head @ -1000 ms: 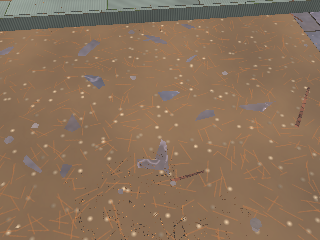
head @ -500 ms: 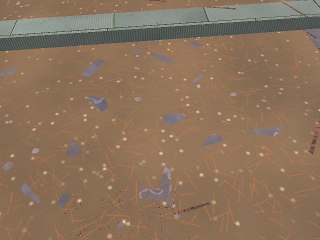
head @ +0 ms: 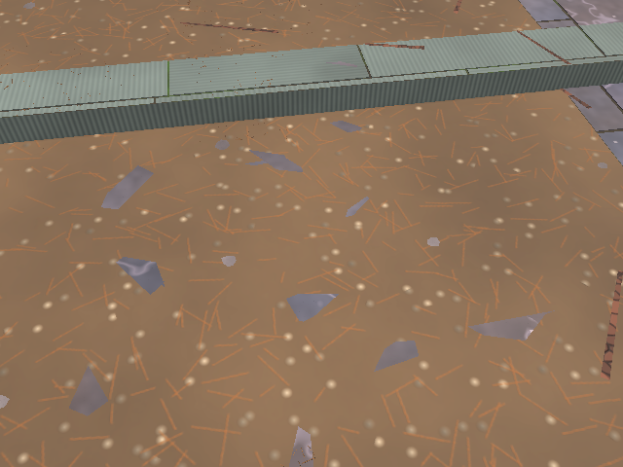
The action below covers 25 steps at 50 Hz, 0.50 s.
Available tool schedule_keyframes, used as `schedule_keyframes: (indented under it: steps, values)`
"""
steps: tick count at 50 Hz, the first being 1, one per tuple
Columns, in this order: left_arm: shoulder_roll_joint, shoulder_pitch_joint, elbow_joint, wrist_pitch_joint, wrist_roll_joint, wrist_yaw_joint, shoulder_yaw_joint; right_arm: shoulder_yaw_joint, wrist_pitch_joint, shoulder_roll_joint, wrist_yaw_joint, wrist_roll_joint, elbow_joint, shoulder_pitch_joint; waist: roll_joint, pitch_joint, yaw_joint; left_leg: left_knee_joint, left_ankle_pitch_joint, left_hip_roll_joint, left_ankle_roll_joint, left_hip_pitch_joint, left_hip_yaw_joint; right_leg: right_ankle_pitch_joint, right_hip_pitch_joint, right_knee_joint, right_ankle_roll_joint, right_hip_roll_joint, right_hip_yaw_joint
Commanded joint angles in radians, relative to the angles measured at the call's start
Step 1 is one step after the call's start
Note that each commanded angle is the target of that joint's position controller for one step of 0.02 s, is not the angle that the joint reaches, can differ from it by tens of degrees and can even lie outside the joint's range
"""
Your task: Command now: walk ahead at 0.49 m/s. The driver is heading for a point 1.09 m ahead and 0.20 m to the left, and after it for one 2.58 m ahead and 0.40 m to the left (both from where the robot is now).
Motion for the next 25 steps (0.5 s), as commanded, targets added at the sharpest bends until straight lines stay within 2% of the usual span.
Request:
schedule_keyframes:
  steps: [1, 5, 8, 10, 12, 13, 14, 15, 16, 17, 18, 19, 20, 21, 22, 23, 25]
  values:
    - [0.045, 0.033, -0.042, 0.004, 0.012, 0.007, 0.013, -0.021, -0.018, -0.133, -0.02, 0.002, -0.056, -0.041, 0.074, 0.054, 0.047, -0.203, 0.073, 0.279, 0.171, -0.106, -0.206, 0.162, -0.018, -0.145, 0.027, -0.042, 0.002]
    - [0.028, -0.129, -0.084, -0.008, 0.003, -0.006, 0.006, -0.026, -0.004, -0.161, -0.034, 0.018, -0.038, 0.039, 0.076, 0.054, -0.012, -0.185, 0.085, 0.264, 0.127, -0.021, -0.157, 0.307, 0.018, -0.433, 0.035, 0.005, -0.038]
    - [0.033, -0.216, -0.113, -0.011, -0.008, -0.023, 0.002, -0.029, 0.007, -0.169, -0.035, 0.026, -0.015, 0.094, 0.086, 0.072, -0.046, -0.151, 0.057, 0.295, 0.121, 0.072, -0.165, 0.279, 0.019, -0.532, 0.034, 0.025, -0.047]
    - [0.045, -0.248, -0.134, -0.017, -0.01, -0.037, 0.003, -0.032, 0.017, -0.171, -0.037, 0.027, -0.005, 0.111, 0.092, 0.081, -0.047, -0.111, 0.059, 0.329, 0.112, 0.145, -0.18, 0.213, 0.012, -0.581, 0.014, 0.033, -0.042]
    - [0.067, -0.22, -0.138, -0.026, -0.01, -0.046, 0.011, -0.038, 0.028, -0.183, -0.039, 0.027, -0.004, 0.101, 0.106, 0.065, -0.018, -0.054, 0.118, 0.351, 0.096, 0.187, -0.193, 0.133, 0.075, -0.622, -0.015, 0.051, -0.053]
    - [0.087, -0.159, -0.125, -0.03, -0.009, -0.047, 0.022, -0.039, 0.033, -0.189, -0.039, 0.026, -0.008, 0.079, 0.115, 0.032, 0.023, 0.017, 0.246, 0.341, 0.081, 0.186, -0.179, 0.107, 0.171, -0.643, -0.032, 0.077, -0.076]
    - [0.127, -0.018, -0.081, -0.032, -0.008, -0.044, 0.045, -0.033, 0.039, -0.173, -0.039, 0.021, -0.014, 0.064, 0.104, -0.049, 0.091, 0.183, 0.403, 0.288, 0.057, 0.162, -0.136, 0.102, 0.354, -0.662, -0.059, 0.11, -0.099]
    - [0.206, 0.189, -0.034, -0.034, 0.001, -0.035, 0.072, -0.014, 0.038, -0.132, -0.038, 0.005, -0.04, 0.055, 0.03, -0.203, 0.167, 0.479, 0.319, 0.225, 0.019, -0.003, -0.075, 0.123, 0.658, -0.639, -0.123, -0.016, 0.041]
    - [0.304, 0.302, -0.006, -0.024, 0.011, -0.037, 0.097, 0.022, 0.014, -0.011, -0.029, 0.007, -0.049, 0.165, -0.231, -0.334, 0.138, 0.867, -0.117, 0.046, -0.058, -0.434, -0.018, -0.037, 1.04, -0.722, -0.278, -0.247, 0.49]
    - [0.211, 0.305, -0.008, -0.025, 0.012, -0.04, 0.07, 0.009, -0.012, -0.075, -0.025, 0.022, -0.036, 0.148, -0.202, -0.364, 0.15, 1.013, -0.418, 0.054, -0.039, -0.557, -0.181, -0.098, 1.052, -0.832, -0.279, -0.273, 0.678]
    - [0.156, 0.21, -0.025, -0.028, 0.009, -0.039, 0.052, -0.014, -0.024, -0.157, -0.022, 0.052, -0.061, 0.06, -0.134, -0.222, 0.131, 1.059, -0.35, 0.108, -0.016, -0.628, -0.199, -0.075, 0.925, -0.836, -0.224, -0.252, 0.521]
    - [0.123, 0.108, -0.049, -0.027, 0.008, -0.039, 0.039, -0.016, -0.022, -0.159, -0.028, 0.055, -0.074, 0.006, -0.057, -0.144, 0.097, 1.024, -0.252, 0.163, -0.013, -0.592, -0.174, 0.015, 0.775, -0.859, -0.192, -0.217, 0.371]
    - [0.09, 0.046, -0.056, -0.029, 0.01, -0.043, 0.03, -0.021, -0.012, -0.144, -0.035, 0.042, -0.076, -0.021, -0.014, -0.083, 0.071, 0.963, -0.183, 0.194, -0.018, -0.555, -0.168, 0.068, 0.655, -0.901, -0.173, -0.176, 0.27]
    - [0.069, 0.02, -0.052, -0.034, 0.017, -0.046, 0.024, -0.027, 0.005, -0.127, -0.039, 0.038, -0.073, -0.007, -0.037, -0.053, 0.039, 0.911, -0.137, 0.222, -0.021, -0.494, -0.175, 0.103, 0.577, -0.937, -0.15, -0.141, 0.186]
    - [0.057, 0.01, -0.042, -0.037, 0.023, -0.048, 0.022, -0.028, 0.023, -0.105, -0.041, 0.038, -0.062, 0.016, -0.049, -0.03, 0.022, 0.893, -0.116, 0.217, -0.031, -0.444, -0.171, 0.213, 0.519, -0.956, -0.143, -0.117, 0.121]
    - [0.062, 0.021, -0.027, -0.041, 0.031, -0.047, 0.023, -0.028, 0.035, -0.084, -0.044, 0.038, -0.053, 0.042, -0.045, -0.019, 0.007, 0.888, -0.108, 0.203, -0.041, -0.42, -0.168, 0.39, 0.489, -0.951, -0.145, -0.107, 0.056]
    - [0.089, 0.027, -0.011, -0.042, 0.041, -0.034, 0.03, -0.034, 0.048, -0.077, -0.049, 0.032, -0.068, 0.036, -0.037, -0.004, -0.013, 0.844, -0.06, 0.177, -0.06, -0.439, -0.172, 0.638, 0.473, -0.937, -0.146, -0.102, -0.043]
Velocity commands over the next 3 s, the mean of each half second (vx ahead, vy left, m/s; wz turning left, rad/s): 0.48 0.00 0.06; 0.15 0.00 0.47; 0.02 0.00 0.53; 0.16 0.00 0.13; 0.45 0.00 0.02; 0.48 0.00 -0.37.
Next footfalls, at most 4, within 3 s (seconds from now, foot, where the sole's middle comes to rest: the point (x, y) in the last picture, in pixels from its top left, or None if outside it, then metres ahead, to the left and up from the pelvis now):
0.30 right None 0.34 -0.17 -0.78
0.80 left None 0.52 0.05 -0.78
1.28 right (390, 449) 0.55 -0.16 -0.78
1.66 left None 0.39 0.05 -0.78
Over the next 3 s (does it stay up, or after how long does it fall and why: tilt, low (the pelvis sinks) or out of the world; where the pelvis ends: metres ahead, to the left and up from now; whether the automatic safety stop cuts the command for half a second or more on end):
stays up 0.89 0.23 -0.01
